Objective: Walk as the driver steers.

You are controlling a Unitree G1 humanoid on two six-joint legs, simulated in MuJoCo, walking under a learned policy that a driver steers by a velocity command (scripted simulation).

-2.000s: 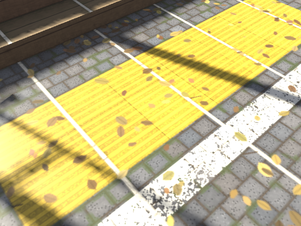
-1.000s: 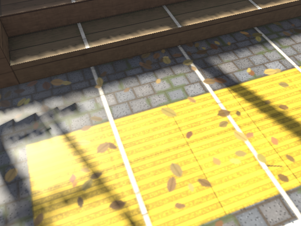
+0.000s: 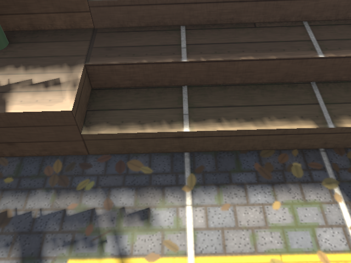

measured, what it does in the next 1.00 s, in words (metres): walks ahead: left foot, then right foot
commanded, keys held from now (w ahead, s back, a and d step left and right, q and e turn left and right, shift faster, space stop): w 0.94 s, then w+e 0.06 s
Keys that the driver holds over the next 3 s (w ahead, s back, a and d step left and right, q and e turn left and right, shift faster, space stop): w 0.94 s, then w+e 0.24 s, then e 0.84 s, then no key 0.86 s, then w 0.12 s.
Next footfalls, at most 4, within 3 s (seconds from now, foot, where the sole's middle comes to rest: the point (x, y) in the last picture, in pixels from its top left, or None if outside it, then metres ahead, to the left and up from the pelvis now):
0.30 left None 0.33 0.11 -0.78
0.84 right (211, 230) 0.63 -0.07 -0.78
1.32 left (171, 181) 0.85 0.09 -0.78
1.78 right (224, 208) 0.72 -0.14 -0.78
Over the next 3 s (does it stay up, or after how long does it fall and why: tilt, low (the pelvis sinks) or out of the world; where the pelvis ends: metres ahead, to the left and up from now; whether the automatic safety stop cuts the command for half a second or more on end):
stays up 0.67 -0.03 0.00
